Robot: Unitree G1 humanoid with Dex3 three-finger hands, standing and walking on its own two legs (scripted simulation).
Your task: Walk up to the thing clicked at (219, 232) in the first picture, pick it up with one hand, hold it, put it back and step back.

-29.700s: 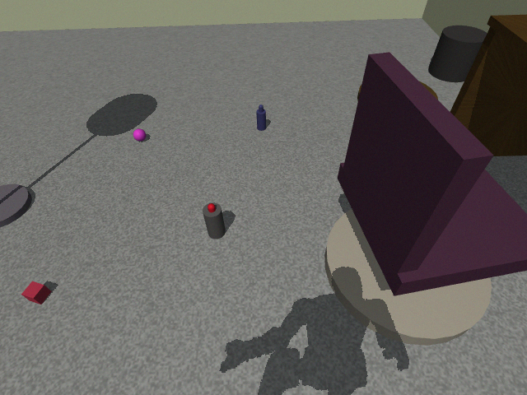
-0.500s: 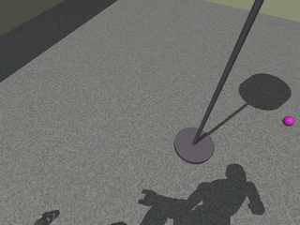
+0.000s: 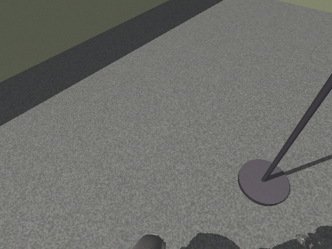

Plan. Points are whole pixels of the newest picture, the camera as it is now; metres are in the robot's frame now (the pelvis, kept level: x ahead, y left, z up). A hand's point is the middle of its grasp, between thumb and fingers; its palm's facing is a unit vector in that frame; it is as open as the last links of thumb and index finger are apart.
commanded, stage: walk up
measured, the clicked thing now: out of the picture -0.32 -1.14 -0.66
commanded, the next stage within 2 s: stand in 1.14 s
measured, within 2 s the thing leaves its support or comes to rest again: neither
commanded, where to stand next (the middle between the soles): +0.06 +0.02 m, yaw +9 degrees
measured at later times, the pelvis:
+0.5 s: pelvis +0.00 +0.02 -0.01, yaw +10 degrees
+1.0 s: pelvis +0.00 +0.01 +0.01, yaw +12 degrees
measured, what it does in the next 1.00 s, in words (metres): steps on the spot: left foot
